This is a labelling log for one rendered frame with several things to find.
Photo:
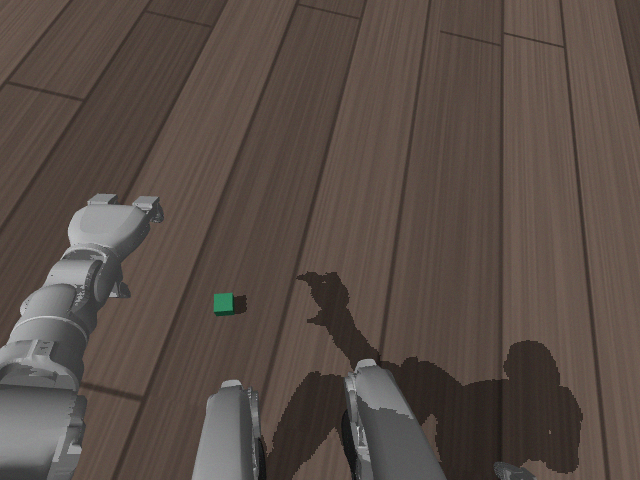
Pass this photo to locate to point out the left robot arm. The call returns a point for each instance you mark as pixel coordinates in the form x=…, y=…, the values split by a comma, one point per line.
x=41, y=367

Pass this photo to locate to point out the right robot hand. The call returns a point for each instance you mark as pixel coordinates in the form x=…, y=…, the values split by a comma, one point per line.
x=506, y=471

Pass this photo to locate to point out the cube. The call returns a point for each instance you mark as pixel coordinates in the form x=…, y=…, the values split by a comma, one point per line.
x=224, y=304

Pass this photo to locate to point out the left robot hand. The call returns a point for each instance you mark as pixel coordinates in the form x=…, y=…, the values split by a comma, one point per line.
x=119, y=228

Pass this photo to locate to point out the right robot foot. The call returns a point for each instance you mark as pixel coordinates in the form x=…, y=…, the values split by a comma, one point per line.
x=348, y=444

